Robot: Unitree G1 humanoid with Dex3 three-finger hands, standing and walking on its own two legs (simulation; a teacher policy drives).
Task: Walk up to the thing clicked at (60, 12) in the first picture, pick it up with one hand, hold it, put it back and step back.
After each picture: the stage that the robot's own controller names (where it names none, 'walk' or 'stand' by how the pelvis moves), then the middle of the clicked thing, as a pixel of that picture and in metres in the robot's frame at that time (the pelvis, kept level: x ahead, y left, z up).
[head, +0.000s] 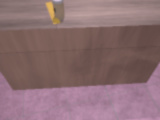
stand; (58, 7) +0.91 +0.13 -0.03
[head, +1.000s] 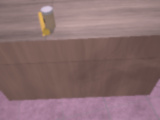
walk; (48, 18) +0.82 +0.21 -0.01
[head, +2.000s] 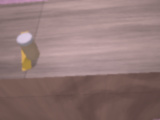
stand; (29, 46) +0.54 +0.27 -0.02
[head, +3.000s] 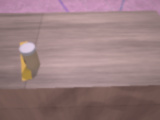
stand; (30, 56) +0.51 +0.24 -0.02
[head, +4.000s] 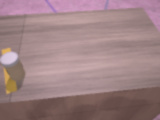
stand; (13, 66) +0.45 +0.29 -0.03
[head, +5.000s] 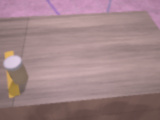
stand; (16, 70) +0.43 +0.27 -0.03
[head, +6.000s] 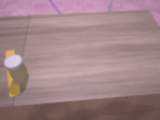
stand; (17, 69) +0.43 +0.27 -0.03
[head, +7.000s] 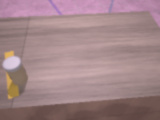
stand; (16, 71) +0.43 +0.27 -0.03
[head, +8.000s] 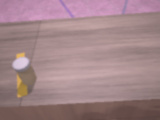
rise first; (25, 71) +0.43 +0.28 -0.03
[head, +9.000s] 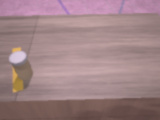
go down; (22, 66) +0.45 +0.27 -0.02
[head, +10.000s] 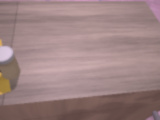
go down; (7, 63) +0.42 +0.26 +0.00
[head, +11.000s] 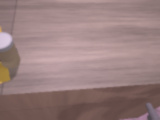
close in; (6, 51) +0.44 +0.25 +0.02
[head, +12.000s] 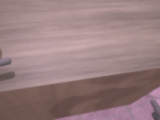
close; out of the picture +0.45 +0.27 +0.05
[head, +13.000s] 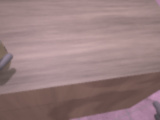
close; out of the picture +0.43 +0.25 +0.05
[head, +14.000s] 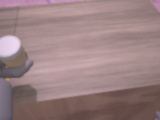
lift; (14, 57) +0.37 +0.19 +0.13
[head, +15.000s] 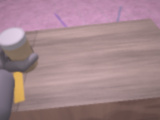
hold; (19, 51) +0.33 +0.17 +0.23
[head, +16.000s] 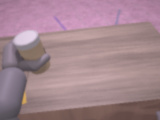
hold; (33, 53) +0.34 +0.14 +0.21
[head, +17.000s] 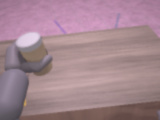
hold; (35, 54) +0.33 +0.13 +0.21
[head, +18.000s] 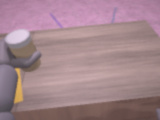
crouch; (24, 51) +0.36 +0.17 +0.20
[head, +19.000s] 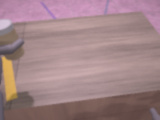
crouch; (8, 40) +0.43 +0.22 +0.17
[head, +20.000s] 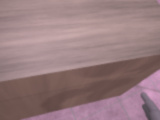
lower; out of the picture +0.49 +0.27 +0.07
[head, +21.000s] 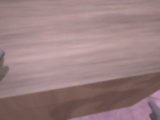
lower; out of the picture +0.44 +0.26 +0.05
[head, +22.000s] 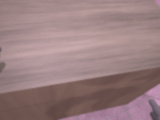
lower; out of the picture +0.45 +0.27 +0.05
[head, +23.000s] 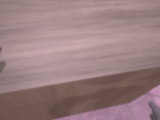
lower; out of the picture +0.45 +0.27 +0.05
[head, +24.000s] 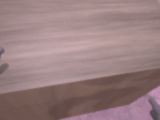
open; out of the picture +0.45 +0.27 +0.05
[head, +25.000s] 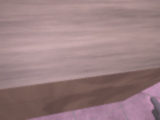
rise; out of the picture +0.45 +0.27 +0.06
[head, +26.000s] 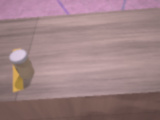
sink last; (22, 64) +0.45 +0.28 +0.01
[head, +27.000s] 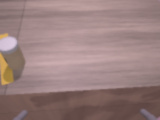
stand; (12, 54) +0.45 +0.27 +0.02
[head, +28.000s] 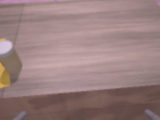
stand; (8, 57) +0.44 +0.28 +0.03
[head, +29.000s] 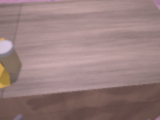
stand; (8, 57) +0.45 +0.27 +0.03
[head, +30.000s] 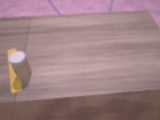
stand; (20, 65) +0.46 +0.27 -0.03
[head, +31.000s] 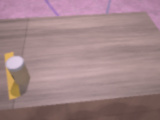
stand; (18, 71) +0.43 +0.26 -0.03
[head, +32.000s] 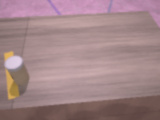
stand; (18, 71) +0.43 +0.26 -0.03
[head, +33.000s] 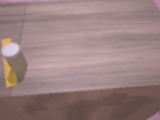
walk; (15, 58) +0.45 +0.27 -0.03
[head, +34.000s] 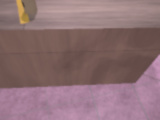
walk; (28, 0) +0.75 +0.28 -0.01
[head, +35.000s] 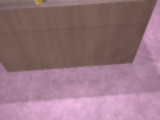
stand; out of the picture +1.08 +0.31 -0.01
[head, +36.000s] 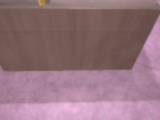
stand; out of the picture +1.06 +0.24 -0.02
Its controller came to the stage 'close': yes
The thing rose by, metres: 0.24
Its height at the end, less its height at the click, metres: +0.00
